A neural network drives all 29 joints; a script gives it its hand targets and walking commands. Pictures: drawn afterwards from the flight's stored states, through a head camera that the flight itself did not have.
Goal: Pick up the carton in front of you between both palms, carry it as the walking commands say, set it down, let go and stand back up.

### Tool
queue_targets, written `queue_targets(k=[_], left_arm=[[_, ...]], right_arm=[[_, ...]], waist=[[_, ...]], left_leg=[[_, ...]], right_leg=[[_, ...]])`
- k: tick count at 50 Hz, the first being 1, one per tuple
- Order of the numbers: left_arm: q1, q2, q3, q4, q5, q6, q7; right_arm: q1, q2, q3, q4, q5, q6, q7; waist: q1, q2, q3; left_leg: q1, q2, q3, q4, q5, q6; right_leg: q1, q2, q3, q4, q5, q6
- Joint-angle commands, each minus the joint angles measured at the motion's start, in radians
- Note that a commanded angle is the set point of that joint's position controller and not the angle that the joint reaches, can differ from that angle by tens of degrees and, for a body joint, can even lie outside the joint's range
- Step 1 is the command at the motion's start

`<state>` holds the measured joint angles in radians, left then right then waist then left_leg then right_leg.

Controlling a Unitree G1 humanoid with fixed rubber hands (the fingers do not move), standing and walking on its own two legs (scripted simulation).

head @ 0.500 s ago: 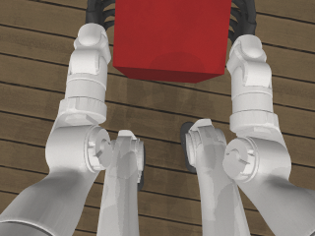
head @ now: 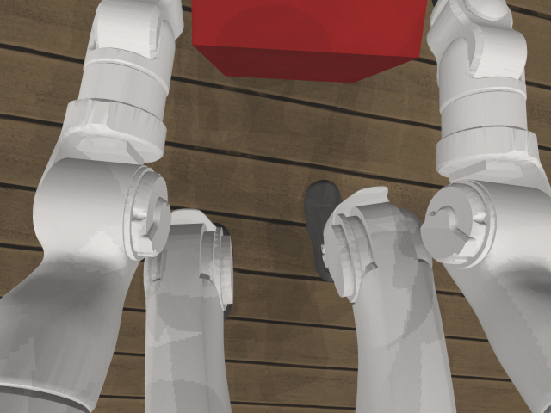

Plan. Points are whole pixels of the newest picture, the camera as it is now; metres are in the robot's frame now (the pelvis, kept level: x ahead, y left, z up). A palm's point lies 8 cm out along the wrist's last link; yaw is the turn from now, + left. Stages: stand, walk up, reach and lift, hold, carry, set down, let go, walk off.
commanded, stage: set down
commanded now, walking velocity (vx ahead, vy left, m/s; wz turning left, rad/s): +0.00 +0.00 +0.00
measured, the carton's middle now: out of the picture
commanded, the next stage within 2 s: none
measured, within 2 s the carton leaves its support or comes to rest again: rests again in 0.56 s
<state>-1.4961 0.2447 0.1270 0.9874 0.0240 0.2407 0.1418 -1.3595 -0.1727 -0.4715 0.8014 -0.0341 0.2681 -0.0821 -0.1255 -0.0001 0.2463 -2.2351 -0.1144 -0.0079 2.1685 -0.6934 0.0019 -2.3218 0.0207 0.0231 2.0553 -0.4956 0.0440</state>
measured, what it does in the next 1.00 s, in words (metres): stands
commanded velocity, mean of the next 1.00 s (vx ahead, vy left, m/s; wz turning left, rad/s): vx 0.00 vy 0.00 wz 0.00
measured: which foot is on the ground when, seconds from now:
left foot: down 0.00-1.00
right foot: down 0.00-1.00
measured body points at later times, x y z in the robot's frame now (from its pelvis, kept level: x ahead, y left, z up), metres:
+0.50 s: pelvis -0.01 +0.00 -0.01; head +0.37 +0.01 +0.23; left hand +0.57 +0.08 -0.19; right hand +0.53 -0.23 -0.18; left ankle +0.07 +0.11 -0.36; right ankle +0.12 -0.13 -0.36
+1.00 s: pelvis -0.01 +0.00 -0.02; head +0.36 +0.02 +0.21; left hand +0.57 +0.08 -0.20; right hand +0.52 -0.23 -0.19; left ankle +0.07 +0.11 -0.36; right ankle +0.12 -0.13 -0.36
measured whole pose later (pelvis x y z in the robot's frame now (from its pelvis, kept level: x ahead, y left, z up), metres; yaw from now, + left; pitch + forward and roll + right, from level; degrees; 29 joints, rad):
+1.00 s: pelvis -0.01 +0.00 -0.02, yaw +0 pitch +35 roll -3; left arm -1.58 0.24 0.23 1.06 0.17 0.18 -0.02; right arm -1.46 -0.26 -0.59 1.04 -0.11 0.16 0.04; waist -0.10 -0.03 0.43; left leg -2.18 -0.12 -0.01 2.27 -0.69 0.01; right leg -2.25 0.02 0.01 2.14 -0.49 0.06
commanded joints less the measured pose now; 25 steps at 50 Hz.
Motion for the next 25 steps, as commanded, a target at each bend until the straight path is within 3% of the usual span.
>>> queue_targets(k=[1,11,25], left_arm=[[-0.511,-0.939,-0.304,-0.160,-0.088,-0.051,-0.260],[-0.540,-0.886,-0.273,-0.114,-0.092,-0.071,-0.269],[-0.429,-0.770,-0.151,0.022,0.006,-0.051,-0.286]], right_arm=[[-0.543,0.918,0.409,-0.055,0.119,-0.018,0.286],[-0.524,0.855,0.323,0.018,0.070,-0.042,0.286],[-0.491,0.769,0.234,0.131,0.026,-0.047,0.306]], waist=[[-0.006,0.166,-1.262],[-0.045,0.182,-1.077],[0.004,0.141,-0.787]], left_leg=[[0.533,-0.038,0.020,-0.208,0.519,-0.005],[0.430,-0.038,0.010,-0.198,0.407,-0.003],[0.335,-0.022,-0.007,-0.196,0.291,0.019]], right_leg=[[0.741,0.074,-0.099,-0.028,0.508,-0.010],[0.663,0.063,-0.095,-0.012,0.409,-0.018],[0.552,0.063,-0.079,0.003,0.265,-0.025]])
